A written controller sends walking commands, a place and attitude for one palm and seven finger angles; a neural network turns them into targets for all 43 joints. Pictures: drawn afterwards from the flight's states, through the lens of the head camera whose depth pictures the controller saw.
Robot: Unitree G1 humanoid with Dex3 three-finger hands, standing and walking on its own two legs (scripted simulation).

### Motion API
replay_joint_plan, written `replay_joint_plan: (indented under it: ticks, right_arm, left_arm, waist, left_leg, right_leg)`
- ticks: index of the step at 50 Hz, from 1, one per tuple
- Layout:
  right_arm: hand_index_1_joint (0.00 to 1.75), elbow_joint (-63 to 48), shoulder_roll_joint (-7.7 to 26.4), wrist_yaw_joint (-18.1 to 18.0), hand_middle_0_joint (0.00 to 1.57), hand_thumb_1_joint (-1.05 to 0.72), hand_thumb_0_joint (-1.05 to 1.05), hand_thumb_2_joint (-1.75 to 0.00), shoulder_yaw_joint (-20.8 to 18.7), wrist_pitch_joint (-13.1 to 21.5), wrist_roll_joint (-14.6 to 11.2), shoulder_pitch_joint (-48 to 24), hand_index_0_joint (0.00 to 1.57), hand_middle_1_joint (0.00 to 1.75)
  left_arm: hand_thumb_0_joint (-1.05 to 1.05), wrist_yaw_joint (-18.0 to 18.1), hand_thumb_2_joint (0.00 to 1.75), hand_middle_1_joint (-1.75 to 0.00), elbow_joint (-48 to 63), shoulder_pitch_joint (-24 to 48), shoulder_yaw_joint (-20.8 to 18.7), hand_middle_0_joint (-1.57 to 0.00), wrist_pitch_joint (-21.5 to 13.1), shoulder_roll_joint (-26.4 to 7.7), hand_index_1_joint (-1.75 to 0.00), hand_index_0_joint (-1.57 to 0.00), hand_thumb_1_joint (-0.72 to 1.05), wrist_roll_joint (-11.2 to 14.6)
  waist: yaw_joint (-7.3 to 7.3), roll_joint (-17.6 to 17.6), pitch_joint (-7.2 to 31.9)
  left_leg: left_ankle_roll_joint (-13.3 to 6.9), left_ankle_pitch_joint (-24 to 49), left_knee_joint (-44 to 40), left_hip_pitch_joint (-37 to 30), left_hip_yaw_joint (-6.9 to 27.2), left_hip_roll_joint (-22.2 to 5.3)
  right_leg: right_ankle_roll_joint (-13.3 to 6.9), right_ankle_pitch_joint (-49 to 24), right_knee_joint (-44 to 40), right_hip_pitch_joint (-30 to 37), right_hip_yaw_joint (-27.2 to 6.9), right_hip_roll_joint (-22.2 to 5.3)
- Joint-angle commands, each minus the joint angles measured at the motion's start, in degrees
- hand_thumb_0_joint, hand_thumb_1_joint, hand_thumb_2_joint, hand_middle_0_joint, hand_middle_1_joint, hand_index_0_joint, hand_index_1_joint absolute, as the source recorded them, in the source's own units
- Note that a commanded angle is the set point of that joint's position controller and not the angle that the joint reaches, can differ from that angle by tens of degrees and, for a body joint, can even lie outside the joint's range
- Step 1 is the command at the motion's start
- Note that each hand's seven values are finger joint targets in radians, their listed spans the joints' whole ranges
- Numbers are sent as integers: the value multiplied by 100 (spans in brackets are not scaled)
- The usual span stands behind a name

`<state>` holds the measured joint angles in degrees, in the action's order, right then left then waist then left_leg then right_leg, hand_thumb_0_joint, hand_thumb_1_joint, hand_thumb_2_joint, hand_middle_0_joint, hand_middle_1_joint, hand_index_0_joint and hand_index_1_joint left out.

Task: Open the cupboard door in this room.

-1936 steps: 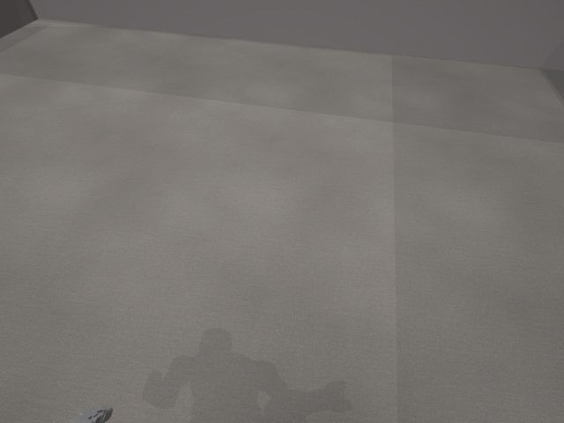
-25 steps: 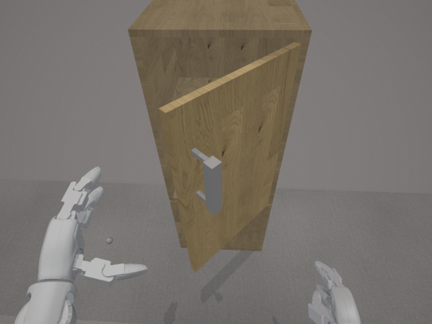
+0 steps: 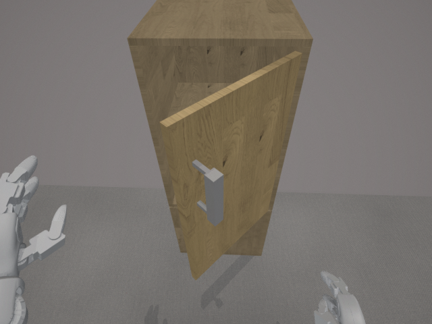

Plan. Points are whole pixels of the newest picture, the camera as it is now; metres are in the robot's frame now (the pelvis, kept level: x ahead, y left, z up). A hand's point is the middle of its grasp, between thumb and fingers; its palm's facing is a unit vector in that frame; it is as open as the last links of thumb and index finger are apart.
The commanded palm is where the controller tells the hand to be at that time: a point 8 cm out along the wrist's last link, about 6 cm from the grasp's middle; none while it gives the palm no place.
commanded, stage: draw the hand back to the body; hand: left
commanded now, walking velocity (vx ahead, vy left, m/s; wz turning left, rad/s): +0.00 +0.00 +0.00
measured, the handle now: (207, 192) +0.34 +0.07 +0.07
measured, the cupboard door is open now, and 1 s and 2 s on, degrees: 47 47 47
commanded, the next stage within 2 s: step back with the hand held close in 0.38 s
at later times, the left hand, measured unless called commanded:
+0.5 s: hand (61, 232) +0.19 +0.25 +0.15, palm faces +0.46 -0.80 -0.39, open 7.4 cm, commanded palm +0.14 +0.28 +0.17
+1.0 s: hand (25, 264) +0.14 +0.27 +0.15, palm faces +0.34 -0.79 -0.51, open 7.4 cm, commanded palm +0.08 +0.31 +0.17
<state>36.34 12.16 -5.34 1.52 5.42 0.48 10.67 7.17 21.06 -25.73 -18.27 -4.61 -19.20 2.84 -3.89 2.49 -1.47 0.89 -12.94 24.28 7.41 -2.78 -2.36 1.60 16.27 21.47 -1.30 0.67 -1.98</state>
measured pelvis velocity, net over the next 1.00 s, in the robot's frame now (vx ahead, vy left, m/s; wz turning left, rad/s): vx -0.07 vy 0.02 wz -0.02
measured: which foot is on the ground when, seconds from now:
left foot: down 0.00-1.00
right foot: down 0.00-1.00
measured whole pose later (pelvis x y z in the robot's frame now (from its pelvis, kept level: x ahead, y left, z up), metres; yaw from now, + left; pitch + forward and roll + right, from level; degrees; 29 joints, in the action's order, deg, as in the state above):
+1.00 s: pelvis -0.07 +0.02 -0.01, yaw -1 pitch -1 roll -1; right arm 29.5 12.3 -4.9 -0.5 -0.1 -1.1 9.9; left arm 7.8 30.5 -32.1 -23.8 -9.5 -25.4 2.5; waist 0.0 0.1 -4.8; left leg -0.7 -8.6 28.7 19.5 -3.9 -2.9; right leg 2.8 11.9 27.2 -14.5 -0.9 -1.6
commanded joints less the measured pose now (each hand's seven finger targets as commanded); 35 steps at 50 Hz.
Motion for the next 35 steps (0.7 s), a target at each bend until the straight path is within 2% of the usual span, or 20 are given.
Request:
replay_joint_plan:
  ticks: [1, 6, 8, 9, 11, 24, 25, 26, 27, 28, 31, 33, 34, 35]
  right_arm:
    - [30, -888, 604, -48, 20, -90, 0, -90, -265, 283, 15, -761, 20, 30]
    - [30, -899, 656, -33, 20, -90, 0, -90, -302, 292, 17, -756, 20, 30]
    - [30, -890, 648, -41, 20, -90, 0, -90, -309, 302, 28, -758, 20, 30]
    - [30, -877, 650, -51, 20, -90, 0, -90, -306, 300, 22, -790, 20, 30]
    - [30, -880, 612, -53, 20, -90, 0, -90, -293, 318, 21, -790, 20, 30]
    - [30, -841, 612, -56, 20, -90, 0, -90, -324, 349, 21, -800, 20, 30]
    - [30, -939, 596, -43, 20, -90, 0, -90, -314, 411, 24, -875, 20, 30]
    - [30, -1038, 734, -34, 20, -90, 0, -90, -284, 266, -18, -772, 20, 30]
    - [30, -915, 645, -27, 20, -90, 0, -90, -290, 139, 15, -785, 20, 30]
    - [30, -1007, 686, -7, 20, -90, 0, -90, -343, 51, 0, -752, 20, 30]
    - [30, -1144, 705, -3, 20, -90, 0, -90, -401, -143, -39, -715, 20, 30]
    - [30, -1221, 711, -5, 20, -90, 0, -90, -431, -248, -63, -681, 20, 30]
    - [30, -1245, 707, -25, 20, -90, 0, -90, -444, -294, -71, -729, 20, 30]
    - [30, -1306, 700, -24, 20, -90, 0, -90, -451, -334, -86, -685, 20, 30]
  left_arm:
    - [0, 66, 90, -30, 1148, 521, -722, -20, -370, -941, -30, -20, 90, 39]
    - [0, 49, 90, -30, 1049, 533, -624, -20, -340, -911, -30, -20, 90, 41]
    - [0, 59, 90, -30, 1182, 618, -716, -20, -382, -1009, -30, -20, 90, 28]
    - [0, 64, 90, -30, 1064, 573, -801, -20, -368, -1100, -30, -20, 90, 34]
    - [0, 69, 90, -30, 1227, 626, -779, -20, -410, -1073, -30, -20, 90, 27]
    - [0, 18, 90, -30, 997, 541, -780, -20, -455, -1021, -30, -20, 90, 61]
    - [0, 28, 90, -30, 1863, 931, -744, -20, -567, -1130, -30, -20, 90, 40]
    - [0, 55, 90, -30, 1910, 1064, -1428, -20, -745, -1832, -30, -20, 90, 39]
    - [0, -12, 90, -30, 1343, 369, -1142, -20, -712, -1408, -30, -20, 90, 23]
    - [0, -46, 90, -30, 1275, 99, -1021, -20, -695, -1261, -30, -20, 90, 13]
    - [0, -53, 90, -30, 1278, -221, -1002, -20, -702, -1205, -30, -20, 90, 30]
    - [0, -37, 90, -30, 1276, -335, -1067, -20, -686, -1269, -30, -20, 90, 34]
    - [0, -19, 90, -30, 1353, -396, -1131, -20, -690, -1338, -30, -20, 90, 40]
    - [0, -7, 90, -30, 1403, -455, -1146, -20, -671, -1349, -30, -20, 90, 46]
  waist:
    - [9, 156, 481]
    - [18, -69, 406]
    - [2, -50, 525]
    - [-17, -45, 417]
    - [-7, 151, 450]
    - [-9, -36, 348]
    - [-16, 250, 648]
    - [257, 96, 9]
    - [273, -299, 164]
    - [272, -494, 275]
    - [297, -160, 669]
    - [309, -295, 814]
    - [293, -176, 919]
    - [298, -253, 996]
  left_leg:
    - [-156, 1482, -245, -624, -83, 114]
    - [-185, 1394, -276, -614, -87, 112]
    - [-189, 1437, -249, -662, -97, 134]
    - [-192, 1373, -251, -622, -103, 135]
    - [-174, 1364, -252, -664, -107, 139]
    - [-196, 1310, -250, -672, -154, 147]
    - [-197, 1351, -215, -810, -127, 168]
    - [-269, 1145, 78, -409, -176, 71]
    - [-265, 1142, 179, -318, -100, 76]
    - [-244, 1286, 248, -288, -117, 71]
    - [-212, 1869, 249, -380, -172, -31]
    - [-192, 2191, 246, -386, -172, -97]
    - [-195, 2350, 232, -396, -168, -118]
    - [-180, 2422, 226, -377, -165, -147]
  right_leg:
    - [-159, -1629, -350, -516, 222, 271]
    - [-129, -1587, -400, -564, 215, 274]
    - [-138, -1645, -401, -507, 206, 281]
    - [-138, -1603, -453, -537, 183, 272]
    - [-147, -1577, -447, -539, 185, 273]
    - [-112, -1605, -552, -578, 160, 269]
    - [-118, -1667, -506, -495, 128, 250]
    - [-111, -2179, -791, -1258, -178, 6]
    - [-108, -2469, -681, -1149, -134, -101]
    - [-104, -2783, -578, -1090, -142, -128]
    - [-57, -3078, -291, -990, -74, -139]
    - [-23, -3162, -175, -964, -12, -93]
    - [-20, -3240, -99, -888, 12, -94]
    - [-10, -3211, -26, -849, 20, -61]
